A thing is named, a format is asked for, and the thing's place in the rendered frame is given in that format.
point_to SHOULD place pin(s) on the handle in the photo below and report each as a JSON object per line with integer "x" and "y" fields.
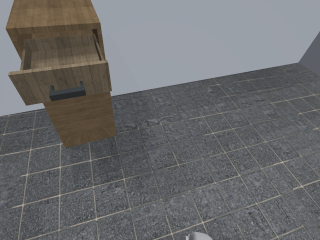
{"x": 56, "y": 95}

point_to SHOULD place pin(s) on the drawer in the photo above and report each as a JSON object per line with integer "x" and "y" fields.
{"x": 63, "y": 62}

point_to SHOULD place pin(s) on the cabinet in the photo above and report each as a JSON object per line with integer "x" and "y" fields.
{"x": 77, "y": 120}

